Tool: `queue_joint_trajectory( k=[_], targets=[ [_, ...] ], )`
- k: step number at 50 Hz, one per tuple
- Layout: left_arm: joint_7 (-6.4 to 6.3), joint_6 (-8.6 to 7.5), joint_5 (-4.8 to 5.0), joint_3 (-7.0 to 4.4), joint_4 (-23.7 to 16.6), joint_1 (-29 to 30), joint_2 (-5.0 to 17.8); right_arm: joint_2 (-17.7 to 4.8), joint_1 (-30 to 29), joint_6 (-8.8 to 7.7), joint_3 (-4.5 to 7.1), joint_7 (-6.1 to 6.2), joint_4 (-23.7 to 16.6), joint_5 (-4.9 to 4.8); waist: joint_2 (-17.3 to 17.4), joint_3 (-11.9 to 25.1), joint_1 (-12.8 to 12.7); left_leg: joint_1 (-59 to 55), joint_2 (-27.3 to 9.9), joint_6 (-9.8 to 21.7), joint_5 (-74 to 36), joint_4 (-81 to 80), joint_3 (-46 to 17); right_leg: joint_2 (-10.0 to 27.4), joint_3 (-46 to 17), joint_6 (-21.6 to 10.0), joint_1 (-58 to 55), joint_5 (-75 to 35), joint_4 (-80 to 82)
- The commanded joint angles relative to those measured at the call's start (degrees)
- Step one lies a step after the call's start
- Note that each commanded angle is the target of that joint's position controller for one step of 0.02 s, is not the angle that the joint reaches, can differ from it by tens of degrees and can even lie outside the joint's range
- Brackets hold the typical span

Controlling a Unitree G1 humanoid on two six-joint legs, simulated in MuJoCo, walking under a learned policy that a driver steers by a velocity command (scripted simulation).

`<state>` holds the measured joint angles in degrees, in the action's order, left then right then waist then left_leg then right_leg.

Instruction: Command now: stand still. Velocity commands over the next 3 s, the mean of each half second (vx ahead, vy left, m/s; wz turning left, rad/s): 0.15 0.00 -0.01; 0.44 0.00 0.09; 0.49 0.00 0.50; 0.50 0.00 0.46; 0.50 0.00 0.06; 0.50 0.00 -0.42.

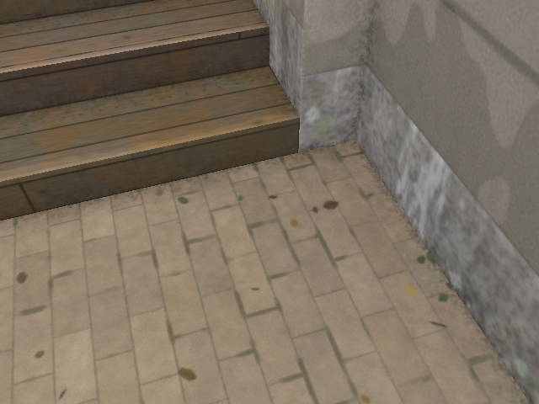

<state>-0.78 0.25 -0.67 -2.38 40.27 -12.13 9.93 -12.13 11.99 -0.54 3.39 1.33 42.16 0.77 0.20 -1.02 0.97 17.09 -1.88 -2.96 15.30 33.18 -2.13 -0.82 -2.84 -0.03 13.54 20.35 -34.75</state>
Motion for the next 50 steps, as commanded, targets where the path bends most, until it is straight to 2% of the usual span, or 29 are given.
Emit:
queue_joint_trajectory(
  k=[1, 9, 11, 12, 14, 15, 17, 19, 20, 21, 22, 23, 25, 27, 28, 31, 33, 37, 39, 40, 41, 42, 43, 44, 45, 46, 47, 48, 50],
  targets=[
    [-0.16, -0.94, 0.09, -1.65, -3.91, 0.91, 5.68, -4.88, -1.00, -0.82, 1.25, 0.33, -3.47, -0.08, -0.80, 2.12, -0.23, -4.14, -0.49, 1.05, -8.60, -3.10, -0.39, 2.93, -3.38, -1.91, 3.67, -8.64, 8.08],
    [-0.23, -1.10, 0.21, -1.73, -2.75, 0.07, 4.89, -4.75, 0.26, -0.72, 1.33, 0.81, -1.83, -0.20, -0.72, 2.00, -0.24, -4.31, -0.60, 1.07, -9.20, -3.00, -0.52, 2.41, -2.58, -1.82, 3.39, -9.84, 7.79],
    [-0.37, -0.74, 0.46, -2.10, -1.63, -1.94, 5.69, -4.24, 1.67, -0.50, 1.26, 0.89, -0.65, -0.36, -2.50, 2.20, -0.68, -3.06, 1.97, 1.38, 2.73, -0.83, 2.34, 2.00, -3.00, -3.07, 3.42, 4.01, 9.71],
    [-0.44, -0.52, 0.86, -2.68, -1.40, -2.96, 7.68, -4.60, 1.57, -0.62, 1.39, 0.94, -0.56, -0.71, -4.74, 0.25, -1.36, 0.24, 3.61, 1.77, 9.59, 2.07, 4.35, 3.39, -5.74, -4.95, 4.18, 14.36, 12.03],
    [-0.51, -0.89, 1.47, -3.18, -0.90, -5.48, 10.65, -4.48, -0.78, -1.93, 1.26, 0.73, -1.82, -1.59, -10.34, -4.57, -2.82, 8.43, 4.13, 2.87, 11.98, 9.50, 5.79, 11.00, -17.61, -10.15, 4.17, 28.41, 19.44],
    [-0.60, -1.43, 1.84, -3.28, -0.38, -5.97, 11.51, -4.36, -2.06, -2.90, 1.14, 0.42, -2.39, -2.13, -11.41, -7.00, -3.05, 10.25, 2.94, 4.18, 11.19, 11.78, 4.45, 14.02, -22.68, -12.35, 5.06, 29.54, 21.20],
    [-0.67, -2.46, 2.22, -2.88, 0.01, -4.00, 10.81, -3.74, -0.47, -4.72, 1.01, -0.58, -1.87, -2.60, -12.02, -8.08, -1.20, 9.47, 1.03, 7.08, 11.22, 9.41, 2.90, 15.45, -23.24, -13.02, 5.06, 23.63, 20.26],
    [-0.40, -2.51, 2.41, -2.17, -0.90, 1.33, 8.58, -4.10, 8.77, -5.83, 1.54, -1.53, 2.22, -2.37, -8.46, -5.05, 3.61, -6.80, 1.79, 8.86, 5.79, -2.18, 2.74, 9.99, -14.32, -8.78, 11.20, 14.71, 13.21],
    [-0.46, -2.92, 2.12, -1.34, -2.26, 3.88, 5.59, -7.86, 14.77, -6.15, 2.67, -1.56, 4.08, -1.75, -0.40, -2.91, 5.52, -13.93, -3.94, 10.79, 8.44, -8.41, -7.83, 4.21, -6.05, -4.73, 16.86, 6.97, 0.01],
    [-0.90, -3.96, 2.50, -1.47, -4.97, 5.28, 5.32, -14.88, 20.60, -6.47, 4.47, -2.31, 5.02, -1.45, 16.92, -1.01, 6.15, -21.09, -15.72, 18.36, 13.98, -19.31, -32.40, -3.40, 2.82, -0.50, 27.37, 6.40, -19.99],
    [-0.93, -4.93, 2.98, -2.33, -5.28, 5.51, 8.78, -12.42, 19.32, -6.63, 3.38, -2.52, 4.02, -0.57, 15.39, -1.51, 5.70, -22.49, -20.52, 22.12, 13.00, -23.09, -42.75, -1.82, -2.87, -1.01, 34.77, 12.88, -30.30],
    [-0.37, -5.57, 3.44, -2.59, -4.27, 3.73, 9.30, -9.64, 15.83, -6.57, 2.46, -2.13, 3.08, -0.59, 10.31, -3.53, 3.40, -22.87, -19.66, 20.91, 9.96, -20.99, -36.85, 1.24, -3.84, -2.28, 38.09, 8.95, -35.42],
    [0.28, -5.89, 2.38, -2.38, -2.58, 2.92, 8.04, -8.22, 12.45, -6.00, 1.78, -1.90, 2.13, -0.85, 3.94, -2.58, 1.97, -21.85, -15.27, 16.94, 4.52, -21.09, -25.04, 4.77, -2.25, -3.77, 38.12, -1.26, -33.40],
    [1.09, -5.49, 1.85, -2.50, -2.21, 3.66, 7.35, -5.50, 12.92, -5.34, 0.64, -1.82, 2.85, -0.74, 4.83, -1.88, 1.57, -19.45, -11.73, 14.48, -5.08, -23.00, -16.47, 6.09, -0.32, -3.23, 33.64, -6.87, -28.27],
    [1.43, -5.25, 1.69, -2.29, -2.13, 4.00, 6.59, -5.37, 14.11, -5.11, 0.51, -1.68, 3.40, -0.93, 5.14, -1.63, 1.73, -19.33, -10.81, 14.34, -9.70, -23.48, -13.42, 5.82, 1.00, -2.54, 32.83, -8.45, -25.66],
    [1.86, -5.09, 1.52, -1.33, -3.64, 9.28, 4.68, -7.34, 15.07, -4.41, 0.72, -0.83, 4.10, -1.10, 4.09, -2.46, 2.69, -17.53, -9.10, 13.78, -16.28, -24.45, -7.31, 4.81, 3.12, -0.73, 30.67, -14.23, -14.00],
    [2.41, -5.38, 1.78, -0.83, -4.69, 13.02, 4.27, -8.93, 15.49, -4.10, 0.94, -0.39, 4.45, -1.11, 5.00, -3.15, 3.55, -14.91, -8.59, 13.43, -15.87, -25.12, -4.86, 3.73, 4.05, -0.11, 26.64, -19.07, -6.11],
    [2.93, -5.76, 2.49, -1.03, -6.47, 17.17, 7.00, -10.47, 16.34, -4.06, 1.27, -0.20, 5.79, -2.13, 6.29, -5.70, 3.59, -14.16, -11.18, 13.08, -13.80, -25.53, -4.76, 3.26, 3.63, -1.18, 21.60, -20.94, 0.86],
    [3.37, -5.94, 2.02, -1.49, -7.05, 16.73, 9.04, -11.89, 15.21, -3.95, 1.84, -0.26, 6.17, -1.97, 6.15, -5.42, 2.00, -16.73, -12.07, 12.02, -19.52, -23.02, -4.11, 2.67, 3.44, -2.99, 19.16, -19.20, 3.47],
    [3.30, -6.02, 1.67, -2.04, -6.83, 14.97, 10.22, -12.42, 14.85, -3.84, 2.06, -0.29, 6.20, -1.89, 6.50, -3.53, 0.65, -17.20, -12.01, 11.44, -28.50, -19.68, -4.27, 1.27, 4.23, -3.85, 14.35, -17.51, 3.94],
    [2.90, -5.96, 1.47, -2.84, -5.82, 10.06, 11.53, -12.79, 14.07, -3.60, 2.16, -0.28, 6.18, -1.81, 7.01, -0.23, -2.45, -16.83, -10.88, 10.44, -39.25, -13.58, -3.46, -0.48, 5.39, -5.02, 6.96, -15.80, 4.52],
    [2.20, -5.75, 1.64, -4.09, -3.00, -0.24, 13.68, -12.05, 13.24, -3.35, 1.82, -0.28, 5.84, -1.36, 6.49, 5.53, -7.34, -12.33, -8.15, 8.85, -43.17, -2.55, -1.89, -0.69, 5.37, -6.67, -6.52, -15.53, 4.71],
    [1.22, -5.44, 0.74, -5.17, -0.90, -12.33, 18.07, -9.84, 12.59, -3.39, 0.83, -0.27, 3.85, -0.17, -0.53, 15.16, -11.51, 1.15, -4.23, 6.70, -25.80, 16.74, -0.22, 10.95, -7.22, -10.12, -25.94, -14.12, 2.96],
    [1.90, -5.68, -0.25, -5.26, 0.61, -14.73, 21.42, -0.45, 22.24, -4.36, -1.77, -0.75, 3.78, -1.37, -18.26, 24.34, -5.85, 19.04, 5.48, 4.11, 17.66, 36.73, -2.76, 24.98, -35.33, -18.54, -39.60, -0.33, 12.62],
    [1.82, -5.70, 0.04, -3.93, 0.57, -13.62, 15.33, -7.53, 19.24, -5.13, -0.02, -1.02, 5.03, -3.48, -13.64, 20.17, -7.69, 24.38, 2.84, 4.25, 17.30, 43.63, -7.93, 23.72, -39.24, -16.93, -34.17, 8.12, 19.22],
    [1.50, -5.75, 0.78, -3.03, 0.45, -8.93, 12.66, -10.72, 12.71, -5.13, 0.90, -1.01, 2.97, -4.17, -10.09, 10.80, -6.86, 27.40, -0.06, 4.60, 11.94, 44.22, -5.68, 22.39, -28.88, -13.93, -25.79, 6.61, 19.54],
    [1.40, -5.89, 0.93, -2.42, 0.19, -4.46, 11.22, -10.57, 9.33, -4.97, 0.82, -0.62, 2.07, -3.18, -4.89, 6.64, -5.00, 25.10, -2.82, 4.59, 6.60, 41.87, -4.38, 20.34, -21.78, -12.42, -17.20, -0.58, 20.65],
    [1.53, -6.21, 0.61, -2.09, 0.41, -1.40, 10.05, -9.98, 8.44, -4.47, 1.02, -0.38, 1.96, -2.07, -3.98, 4.13, -2.92, 22.22, -4.51, 4.41, 3.30, 39.35, -4.35, 17.92, -16.20, -11.42, -10.52, -5.85, 22.21],
    [1.72, -7.17, 0.12, -2.01, 1.58, 0.84, 9.17, -7.41, 11.66, -2.71, 0.81, -0.47, 2.46, -2.21, -5.78, 3.39, 0.18, 17.00, -6.48, 4.14, 0.54, 37.56, -4.83, 15.82, -9.21, -11.04, -4.06, -9.72, 25.61]
  ],
)
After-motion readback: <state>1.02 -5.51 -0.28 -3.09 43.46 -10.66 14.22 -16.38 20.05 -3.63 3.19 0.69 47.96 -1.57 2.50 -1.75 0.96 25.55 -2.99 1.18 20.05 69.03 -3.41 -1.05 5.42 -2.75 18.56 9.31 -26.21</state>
